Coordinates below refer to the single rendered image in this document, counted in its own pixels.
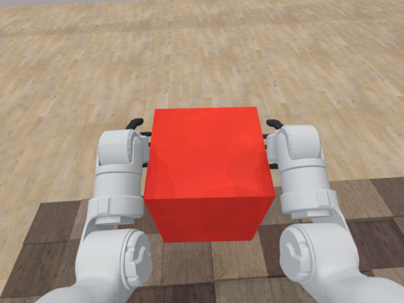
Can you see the right robot hand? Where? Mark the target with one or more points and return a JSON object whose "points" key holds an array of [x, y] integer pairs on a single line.
{"points": [[277, 125]]}

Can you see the robot left forearm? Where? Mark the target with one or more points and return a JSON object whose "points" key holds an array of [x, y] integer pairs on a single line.
{"points": [[118, 172]]}

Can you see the left robot upper arm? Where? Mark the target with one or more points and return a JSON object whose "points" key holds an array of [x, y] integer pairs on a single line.
{"points": [[110, 265]]}

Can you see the robot right forearm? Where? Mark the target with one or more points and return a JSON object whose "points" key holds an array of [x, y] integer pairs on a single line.
{"points": [[298, 151]]}

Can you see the carton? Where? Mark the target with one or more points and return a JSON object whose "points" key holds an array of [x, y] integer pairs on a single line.
{"points": [[208, 178]]}

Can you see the right robot upper arm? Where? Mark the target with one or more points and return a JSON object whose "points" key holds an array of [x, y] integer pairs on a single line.
{"points": [[322, 257]]}

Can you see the left robot hand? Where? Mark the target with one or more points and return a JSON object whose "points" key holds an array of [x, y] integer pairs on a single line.
{"points": [[133, 124]]}

